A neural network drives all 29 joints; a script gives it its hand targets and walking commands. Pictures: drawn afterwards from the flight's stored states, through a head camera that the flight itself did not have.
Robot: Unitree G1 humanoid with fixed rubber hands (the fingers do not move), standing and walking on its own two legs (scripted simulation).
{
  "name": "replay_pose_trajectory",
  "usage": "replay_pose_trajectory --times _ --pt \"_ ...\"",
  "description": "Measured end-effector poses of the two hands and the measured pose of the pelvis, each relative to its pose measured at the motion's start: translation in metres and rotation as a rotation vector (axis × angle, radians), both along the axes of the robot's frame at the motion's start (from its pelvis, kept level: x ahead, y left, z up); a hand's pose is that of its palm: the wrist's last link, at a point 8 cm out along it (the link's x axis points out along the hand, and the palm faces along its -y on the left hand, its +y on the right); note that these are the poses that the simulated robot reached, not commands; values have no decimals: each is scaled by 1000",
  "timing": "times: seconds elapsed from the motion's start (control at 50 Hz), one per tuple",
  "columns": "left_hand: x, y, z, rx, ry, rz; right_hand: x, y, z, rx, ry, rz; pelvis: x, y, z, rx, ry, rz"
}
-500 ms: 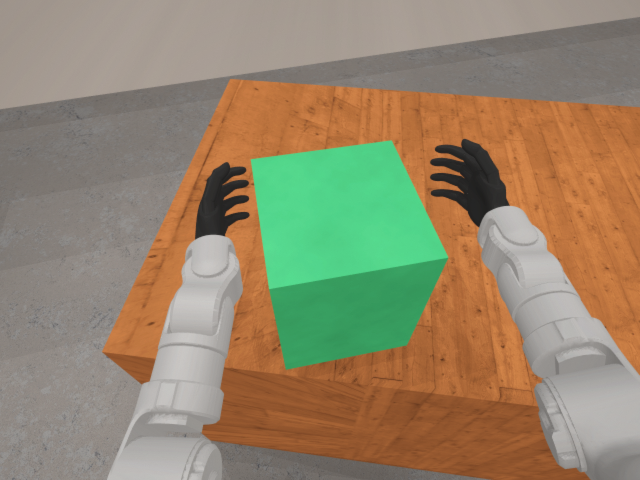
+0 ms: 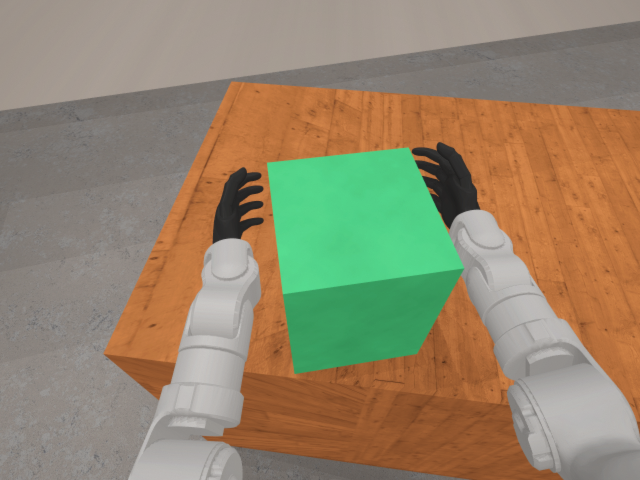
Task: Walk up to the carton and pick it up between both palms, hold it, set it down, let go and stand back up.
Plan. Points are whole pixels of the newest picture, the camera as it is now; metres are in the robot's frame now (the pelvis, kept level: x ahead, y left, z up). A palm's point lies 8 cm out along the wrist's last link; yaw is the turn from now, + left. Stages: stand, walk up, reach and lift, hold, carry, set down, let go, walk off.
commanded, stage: reach and lift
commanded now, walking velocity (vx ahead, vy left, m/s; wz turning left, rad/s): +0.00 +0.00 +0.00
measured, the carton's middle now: (348, 266) +0.37 -0.01 +0.03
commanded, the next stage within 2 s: none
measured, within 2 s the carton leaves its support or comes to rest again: leaves its support in 1.66 s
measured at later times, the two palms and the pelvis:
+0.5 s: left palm (234, 237) +0.37 +0.13 +0.10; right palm (453, 206) +0.42 -0.14 +0.10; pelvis +0.00 +0.00 +0.00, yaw +0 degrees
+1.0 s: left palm (236, 237) +0.37 +0.13 +0.10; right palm (452, 207) +0.43 -0.14 +0.10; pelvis +0.00 +0.00 +0.00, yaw +0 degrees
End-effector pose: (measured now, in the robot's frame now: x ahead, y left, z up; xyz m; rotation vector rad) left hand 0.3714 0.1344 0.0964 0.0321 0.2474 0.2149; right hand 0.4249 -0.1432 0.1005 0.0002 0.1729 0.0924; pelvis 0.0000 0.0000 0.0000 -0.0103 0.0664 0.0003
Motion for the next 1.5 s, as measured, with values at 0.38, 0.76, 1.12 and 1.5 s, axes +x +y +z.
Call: replay_pose_trajectory --times 0.38,0.76,1.12,1.5 --pt "-2 -3 -1 3 12 33 0 5 -1 0 17 -34 -1 -2 0 0 -1 -1" --pt "-2 -4 -2 1 9 42 0 5 -2 0 21 -42 -1 -3 0 -1 -1 -2" --pt "-1 -6 -2 4 -1 48 1 6 -3 -14 19 -40 -1 -5 0 -1 0 -3" --pt "-5 -3 -1 -21 -8 70 -5 13 -3 19 7 -53 1 -5 0 -3 -10 -3"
